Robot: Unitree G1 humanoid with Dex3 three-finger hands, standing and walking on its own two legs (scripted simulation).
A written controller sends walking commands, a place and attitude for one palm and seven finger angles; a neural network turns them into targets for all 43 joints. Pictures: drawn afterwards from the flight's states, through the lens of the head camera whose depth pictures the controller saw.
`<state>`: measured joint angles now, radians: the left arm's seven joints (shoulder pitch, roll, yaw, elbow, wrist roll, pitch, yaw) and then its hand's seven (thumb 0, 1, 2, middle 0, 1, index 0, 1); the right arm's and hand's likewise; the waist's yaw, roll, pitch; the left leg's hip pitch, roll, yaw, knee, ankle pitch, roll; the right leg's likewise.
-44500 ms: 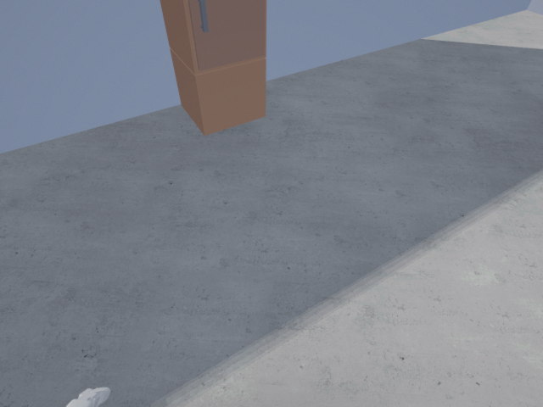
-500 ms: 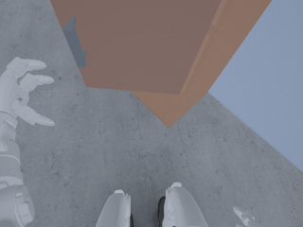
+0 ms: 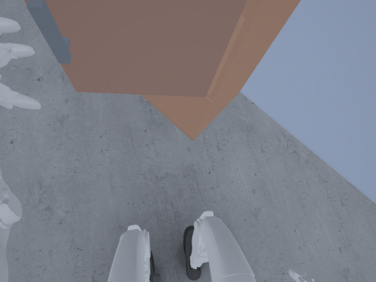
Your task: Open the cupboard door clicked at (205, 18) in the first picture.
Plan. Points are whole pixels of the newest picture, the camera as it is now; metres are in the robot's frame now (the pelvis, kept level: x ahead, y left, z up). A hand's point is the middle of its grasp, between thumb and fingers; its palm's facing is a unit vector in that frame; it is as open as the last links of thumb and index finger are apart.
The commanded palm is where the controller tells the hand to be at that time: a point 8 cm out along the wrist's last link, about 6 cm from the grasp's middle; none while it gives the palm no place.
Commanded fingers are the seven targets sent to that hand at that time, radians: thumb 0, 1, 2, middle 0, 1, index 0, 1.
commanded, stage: move the hooked fingers beside the handle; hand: left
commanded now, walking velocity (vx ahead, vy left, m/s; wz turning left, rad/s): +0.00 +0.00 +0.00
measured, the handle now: (54, 27) +0.60 +0.22 +0.05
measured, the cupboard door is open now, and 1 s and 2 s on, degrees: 44 44 44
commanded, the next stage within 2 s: slide the fingers in behind the handle in 1.04 s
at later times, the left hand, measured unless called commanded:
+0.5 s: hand (15, 52) +0.55 +0.29 +0.04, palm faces -0.03 -1.00 -0.03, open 14.0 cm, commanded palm +0.55 +0.30 +0.05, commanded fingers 0.00 -0.50 0.30 -0.30 -1.20 -0.30 -1.20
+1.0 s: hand (17, 50) +0.55 +0.28 +0.05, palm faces -0.03 -1.00 -0.02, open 14.0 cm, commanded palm +0.54 +0.30 +0.05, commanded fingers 0.00 -0.50 0.30 -0.30 -1.20 -0.30 -1.20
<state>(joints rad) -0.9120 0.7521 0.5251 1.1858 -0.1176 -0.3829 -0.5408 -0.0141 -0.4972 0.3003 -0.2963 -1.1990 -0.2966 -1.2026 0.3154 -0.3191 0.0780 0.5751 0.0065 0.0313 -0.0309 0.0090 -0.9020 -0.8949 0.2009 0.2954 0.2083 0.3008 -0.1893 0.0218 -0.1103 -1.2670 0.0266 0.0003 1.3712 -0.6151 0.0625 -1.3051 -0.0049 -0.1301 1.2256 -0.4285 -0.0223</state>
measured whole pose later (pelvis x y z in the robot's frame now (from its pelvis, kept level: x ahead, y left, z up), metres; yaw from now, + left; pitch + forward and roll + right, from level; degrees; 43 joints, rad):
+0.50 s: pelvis +0.00 +0.01 -0.01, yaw -2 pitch +33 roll -8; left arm -1.02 0.89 0.59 1.20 -0.05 -0.31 -0.55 -0.01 -0.50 0.30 -0.30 -1.20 -0.30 -1.20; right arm 0.37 -0.30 0.12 0.55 -0.01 0.10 -0.01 0.01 -0.90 -0.89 0.20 0.30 0.21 0.30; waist -0.25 0.04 -0.09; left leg -1.37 0.05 -0.01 1.41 -0.63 0.07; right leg -1.40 0.01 -0.14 1.23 -0.42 -0.01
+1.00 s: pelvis +0.01 +0.01 +0.00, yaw -2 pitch +32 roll -8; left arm -0.98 0.79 0.53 1.18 -0.07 -0.36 -0.49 -0.01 -0.50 0.30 -0.30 -1.20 -0.30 -1.20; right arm 0.35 -0.29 0.10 0.55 -0.02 0.11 0.00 0.01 -0.90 -0.89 0.20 0.30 0.21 0.30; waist -0.23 0.03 -0.11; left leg -1.29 0.03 -0.02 1.36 -0.63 0.08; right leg -1.31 0.01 -0.14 1.18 -0.42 0.00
